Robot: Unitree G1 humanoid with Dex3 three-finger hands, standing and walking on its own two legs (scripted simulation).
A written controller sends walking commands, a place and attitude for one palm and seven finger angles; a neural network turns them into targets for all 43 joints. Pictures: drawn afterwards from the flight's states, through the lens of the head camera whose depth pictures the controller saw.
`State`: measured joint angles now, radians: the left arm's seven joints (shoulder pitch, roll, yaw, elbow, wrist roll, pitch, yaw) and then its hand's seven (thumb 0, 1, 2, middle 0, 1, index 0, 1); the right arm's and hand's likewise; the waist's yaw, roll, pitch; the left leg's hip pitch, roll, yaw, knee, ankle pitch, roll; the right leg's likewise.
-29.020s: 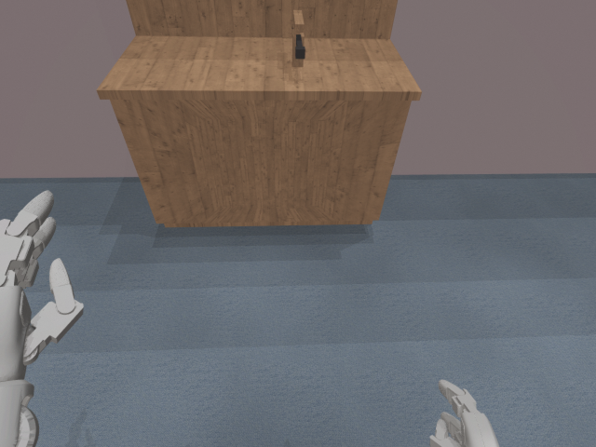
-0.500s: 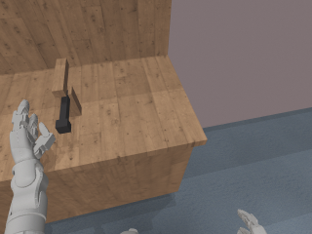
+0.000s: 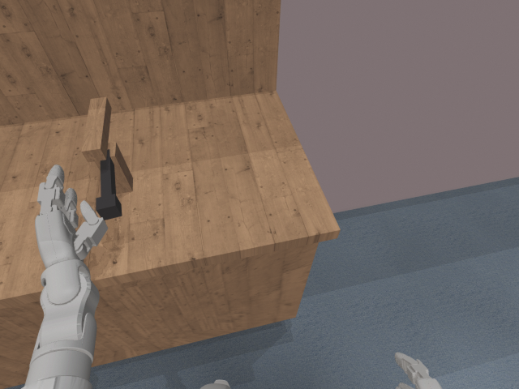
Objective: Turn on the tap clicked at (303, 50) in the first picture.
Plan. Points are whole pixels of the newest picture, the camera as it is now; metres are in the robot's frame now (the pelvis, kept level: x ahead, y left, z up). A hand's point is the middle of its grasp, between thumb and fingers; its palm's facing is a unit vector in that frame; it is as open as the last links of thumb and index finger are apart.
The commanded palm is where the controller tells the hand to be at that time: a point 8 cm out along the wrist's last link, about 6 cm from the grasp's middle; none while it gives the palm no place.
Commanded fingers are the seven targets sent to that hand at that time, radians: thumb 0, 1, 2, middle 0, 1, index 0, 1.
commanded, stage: push the lever round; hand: left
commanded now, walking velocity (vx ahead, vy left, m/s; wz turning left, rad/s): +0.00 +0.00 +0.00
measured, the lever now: (109, 207) +0.36 +0.26 +0.08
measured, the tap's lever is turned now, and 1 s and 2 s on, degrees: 5 30 55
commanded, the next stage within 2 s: none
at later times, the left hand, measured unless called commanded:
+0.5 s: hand (123, 218) +0.35 +0.23 +0.07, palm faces +0.56 -0.82 -0.07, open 7.7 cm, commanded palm +0.30 +0.26 +0.07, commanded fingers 0.00 0.90 0.90 -0.15 -0.15 -0.15 -0.15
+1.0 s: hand (145, 210) +0.36 +0.20 +0.07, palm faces +0.65 -0.76 -0.07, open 7.7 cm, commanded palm +0.32 +0.22 +0.07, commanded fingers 0.00 0.90 0.90 -0.15 -0.15 -0.15 -0.15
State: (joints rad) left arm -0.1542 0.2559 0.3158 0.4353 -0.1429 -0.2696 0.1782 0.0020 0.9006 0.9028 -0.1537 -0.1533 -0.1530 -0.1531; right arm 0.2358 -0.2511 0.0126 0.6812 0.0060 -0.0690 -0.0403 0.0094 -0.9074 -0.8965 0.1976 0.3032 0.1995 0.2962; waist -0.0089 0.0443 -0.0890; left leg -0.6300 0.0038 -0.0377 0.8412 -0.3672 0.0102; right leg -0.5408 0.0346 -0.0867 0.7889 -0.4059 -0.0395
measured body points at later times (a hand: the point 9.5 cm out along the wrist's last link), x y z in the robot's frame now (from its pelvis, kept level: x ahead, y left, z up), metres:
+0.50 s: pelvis +0.00 -0.01 +0.00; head +0.03 -0.01 +0.45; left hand +0.31 +0.27 +0.08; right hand +0.14 -0.25 -0.11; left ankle +0.03 +0.11 -0.70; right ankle -0.01 -0.10 -0.70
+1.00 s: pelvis +0.00 +0.00 +0.00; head +0.03 -0.01 +0.45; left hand +0.32 +0.24 +0.08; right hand +0.15 -0.24 -0.11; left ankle +0.03 +0.11 -0.70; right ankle -0.01 -0.10 -0.70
